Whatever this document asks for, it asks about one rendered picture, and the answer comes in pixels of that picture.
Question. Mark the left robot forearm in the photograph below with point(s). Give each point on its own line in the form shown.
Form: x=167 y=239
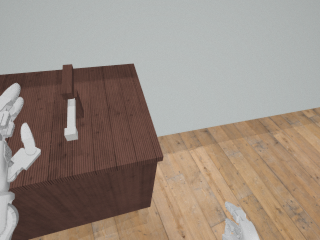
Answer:
x=9 y=215

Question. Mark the robot right hand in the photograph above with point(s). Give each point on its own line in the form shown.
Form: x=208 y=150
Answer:
x=245 y=229

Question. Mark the tap lever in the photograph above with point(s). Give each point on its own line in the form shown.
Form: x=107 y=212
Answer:
x=71 y=132

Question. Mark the robot left hand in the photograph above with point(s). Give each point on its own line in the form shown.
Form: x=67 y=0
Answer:
x=10 y=106

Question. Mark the counter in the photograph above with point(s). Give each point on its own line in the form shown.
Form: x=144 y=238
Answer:
x=108 y=171

